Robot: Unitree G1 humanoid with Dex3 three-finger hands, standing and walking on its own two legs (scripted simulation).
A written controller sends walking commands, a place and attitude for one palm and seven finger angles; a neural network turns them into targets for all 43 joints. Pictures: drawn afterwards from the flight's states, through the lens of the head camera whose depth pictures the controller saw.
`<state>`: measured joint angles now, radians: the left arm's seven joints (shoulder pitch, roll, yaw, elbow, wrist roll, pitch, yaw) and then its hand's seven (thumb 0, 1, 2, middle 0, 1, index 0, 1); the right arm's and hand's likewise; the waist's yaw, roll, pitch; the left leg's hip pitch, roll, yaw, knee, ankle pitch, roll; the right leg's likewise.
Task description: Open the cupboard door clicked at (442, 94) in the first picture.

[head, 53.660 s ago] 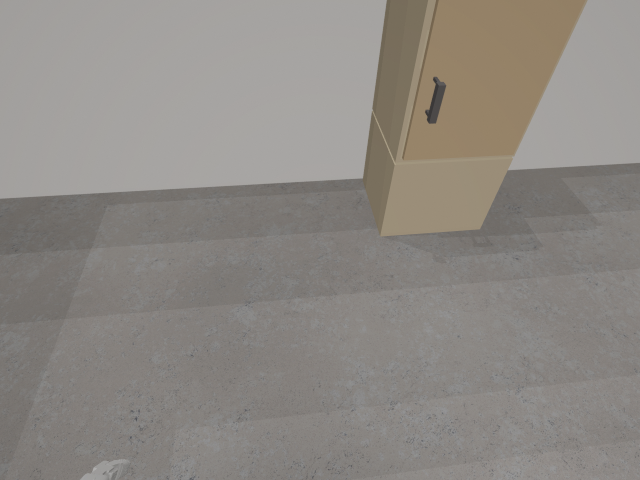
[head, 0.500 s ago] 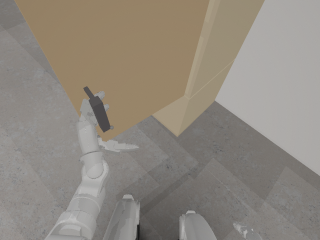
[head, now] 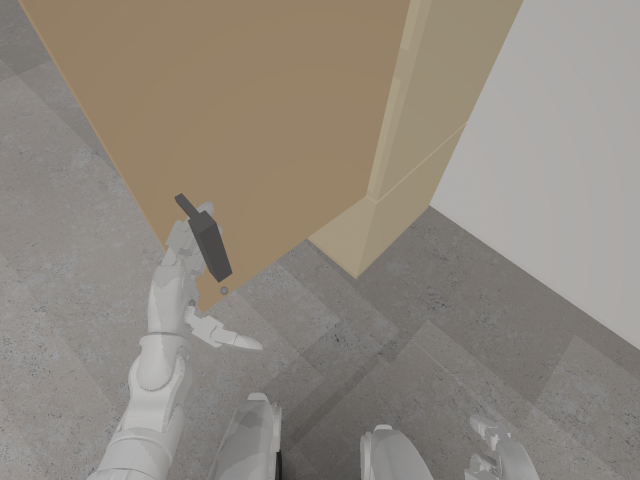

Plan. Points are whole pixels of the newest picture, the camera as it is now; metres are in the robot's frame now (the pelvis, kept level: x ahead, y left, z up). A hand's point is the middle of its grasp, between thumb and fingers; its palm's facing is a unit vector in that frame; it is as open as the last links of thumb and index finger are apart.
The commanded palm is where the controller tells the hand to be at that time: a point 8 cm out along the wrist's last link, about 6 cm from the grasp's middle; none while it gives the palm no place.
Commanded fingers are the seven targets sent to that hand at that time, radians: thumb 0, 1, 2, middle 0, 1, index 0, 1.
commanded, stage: slide the hand sideways off the handle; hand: left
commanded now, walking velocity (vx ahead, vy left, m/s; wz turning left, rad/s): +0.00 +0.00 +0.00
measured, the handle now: (203, 238) +0.40 +0.18 +0.03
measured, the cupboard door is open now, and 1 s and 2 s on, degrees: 85 85 85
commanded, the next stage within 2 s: draw the hand back to the body in 0.60 s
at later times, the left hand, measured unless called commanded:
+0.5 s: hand (170, 329) +0.29 +0.19 +0.01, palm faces +0.09 -0.99 -0.05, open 16.1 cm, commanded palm +0.26 +0.26 +0.02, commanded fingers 0.00 -0.50 0.30 -0.15 -0.30 -0.15 -0.30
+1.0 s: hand (108, 331) +0.25 +0.22 +0.10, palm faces +0.11 -0.99 -0.06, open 16.3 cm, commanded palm +0.23 +0.27 +0.10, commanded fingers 0.00 -0.50 0.30 -0.15 -0.30 -0.15 -0.30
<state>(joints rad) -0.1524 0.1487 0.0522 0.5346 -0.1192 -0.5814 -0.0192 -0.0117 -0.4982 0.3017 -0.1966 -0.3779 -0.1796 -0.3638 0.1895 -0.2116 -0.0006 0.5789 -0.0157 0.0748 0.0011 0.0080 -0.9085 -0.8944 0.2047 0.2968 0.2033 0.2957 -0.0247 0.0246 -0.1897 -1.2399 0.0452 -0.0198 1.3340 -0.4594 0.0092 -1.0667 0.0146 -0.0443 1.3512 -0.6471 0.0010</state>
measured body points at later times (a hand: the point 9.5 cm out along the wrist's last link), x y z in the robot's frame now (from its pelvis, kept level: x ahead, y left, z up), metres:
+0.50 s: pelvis +0.01 -0.02 -0.01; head +0.11 -0.01 +0.43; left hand +0.28 +0.25 +0.02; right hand +0.19 -0.27 -0.11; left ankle +0.09 +0.11 -0.60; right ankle +0.00 -0.13 -0.60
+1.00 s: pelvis +0.01 +0.00 +0.03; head +0.07 +0.01 +0.47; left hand +0.24 +0.27 +0.10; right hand +0.18 -0.22 -0.07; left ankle +0.09 +0.11 -0.60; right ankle +0.00 -0.13 -0.60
